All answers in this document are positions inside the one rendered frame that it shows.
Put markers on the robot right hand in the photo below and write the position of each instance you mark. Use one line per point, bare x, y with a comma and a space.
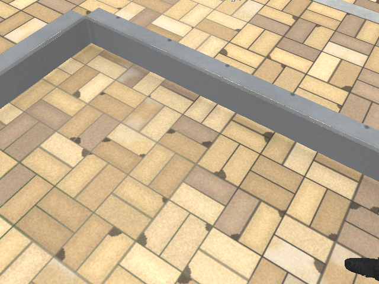
364, 266

